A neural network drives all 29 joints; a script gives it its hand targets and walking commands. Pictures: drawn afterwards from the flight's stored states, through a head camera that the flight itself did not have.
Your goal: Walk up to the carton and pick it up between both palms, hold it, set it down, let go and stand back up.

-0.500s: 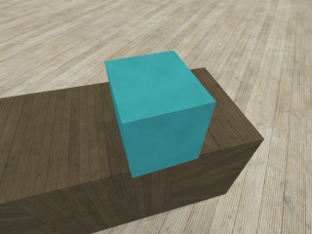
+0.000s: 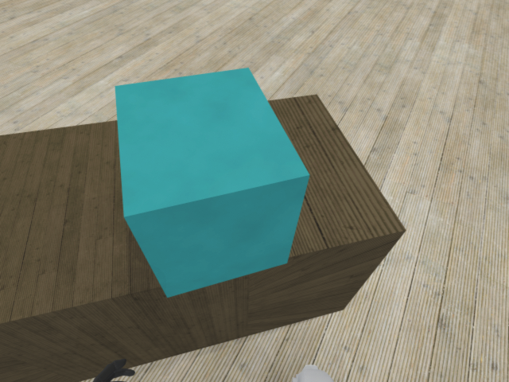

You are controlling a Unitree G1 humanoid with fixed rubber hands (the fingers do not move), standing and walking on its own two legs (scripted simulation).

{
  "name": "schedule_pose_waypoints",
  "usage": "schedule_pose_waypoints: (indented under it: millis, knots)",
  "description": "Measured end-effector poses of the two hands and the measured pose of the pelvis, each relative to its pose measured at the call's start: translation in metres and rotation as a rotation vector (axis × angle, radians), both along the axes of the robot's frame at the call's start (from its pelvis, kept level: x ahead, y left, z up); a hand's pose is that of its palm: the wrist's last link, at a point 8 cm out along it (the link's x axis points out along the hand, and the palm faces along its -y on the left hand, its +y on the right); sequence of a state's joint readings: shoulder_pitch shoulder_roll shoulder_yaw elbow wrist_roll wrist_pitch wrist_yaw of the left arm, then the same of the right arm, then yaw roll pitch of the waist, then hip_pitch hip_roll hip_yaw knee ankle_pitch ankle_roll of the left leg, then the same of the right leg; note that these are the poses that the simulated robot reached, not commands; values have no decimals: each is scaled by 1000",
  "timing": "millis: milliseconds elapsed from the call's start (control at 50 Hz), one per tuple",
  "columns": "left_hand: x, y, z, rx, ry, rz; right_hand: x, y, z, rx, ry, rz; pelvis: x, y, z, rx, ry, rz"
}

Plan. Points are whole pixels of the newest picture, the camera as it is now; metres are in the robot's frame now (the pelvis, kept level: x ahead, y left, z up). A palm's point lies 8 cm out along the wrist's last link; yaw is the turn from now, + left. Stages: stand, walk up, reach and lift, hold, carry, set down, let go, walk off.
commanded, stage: walk up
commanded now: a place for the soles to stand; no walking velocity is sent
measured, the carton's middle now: (208, 181) +0.51 +0.09 -0.02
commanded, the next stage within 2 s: none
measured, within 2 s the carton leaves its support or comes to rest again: neither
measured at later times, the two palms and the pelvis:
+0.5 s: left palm out of the picture +0.02 +0.19 -0.11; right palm out of the picture +0.12 -0.33 -0.12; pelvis +0.02 -0.08 +0.00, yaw +13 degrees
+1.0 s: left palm out of the picture -0.04 +0.17 -0.12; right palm (394, 357) +0.20 -0.25 -0.12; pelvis +0.02 -0.07 +0.00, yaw +23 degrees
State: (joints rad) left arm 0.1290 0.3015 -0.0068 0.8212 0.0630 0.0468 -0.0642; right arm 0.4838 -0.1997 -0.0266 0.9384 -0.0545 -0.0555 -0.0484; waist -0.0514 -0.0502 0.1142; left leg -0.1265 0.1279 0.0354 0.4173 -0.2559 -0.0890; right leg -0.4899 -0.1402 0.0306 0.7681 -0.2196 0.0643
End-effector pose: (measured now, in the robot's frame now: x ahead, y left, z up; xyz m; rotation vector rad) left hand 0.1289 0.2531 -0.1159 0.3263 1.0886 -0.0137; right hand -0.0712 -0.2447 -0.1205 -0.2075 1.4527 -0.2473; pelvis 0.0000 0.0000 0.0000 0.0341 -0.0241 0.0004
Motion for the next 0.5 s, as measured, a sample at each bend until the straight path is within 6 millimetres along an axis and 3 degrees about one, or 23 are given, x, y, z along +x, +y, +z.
schedule_pose_waypoints:
  millis: [80, 140, 200, 260, 360, 500]
  knots:
    - [16, -44, -6, 5, -57, 37, 40, -52, -24, 9, -48, 57, 9, -38, -16, 6, -18, 21]
    - [-2, -64, 2, 8, -35, 110, 85, -80, -21, -20, -126, 92, 10, -53, -8, 19, -32, 44]
    - [-25, -70, 11, 28, -9, 184, 124, -95, -11, -25, -209, 137, 13, -65, 1, 22, -37, 63]
    - [-44, -72, 15, 41, -6, 253, 147, -104, -3, -17, -242, 188, 17, -74, 5, 15, -36, 89]
    - [-68, -74, 13, 56, -5, 330, 164, -109, 0, 4, -221, 255, 23, -83, 6, 5, -27, 143]
    - [-108, -65, 3, 61, 53, 413, 189, -90, 0, 31, -194, 346, 24, -78, 4, -4, -14, 222]
